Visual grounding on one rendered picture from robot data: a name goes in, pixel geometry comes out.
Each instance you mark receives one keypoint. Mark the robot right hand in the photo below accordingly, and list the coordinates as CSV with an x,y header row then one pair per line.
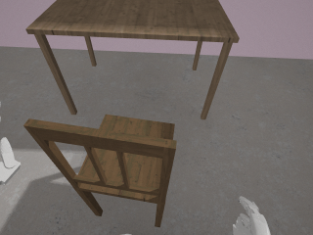
x,y
255,224

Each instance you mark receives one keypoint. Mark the robot left hand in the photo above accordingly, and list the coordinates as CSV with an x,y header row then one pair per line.
x,y
9,166

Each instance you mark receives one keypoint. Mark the chair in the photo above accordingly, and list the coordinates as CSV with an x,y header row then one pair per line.
x,y
127,157

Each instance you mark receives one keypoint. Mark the table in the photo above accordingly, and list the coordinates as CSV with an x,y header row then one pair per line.
x,y
180,20

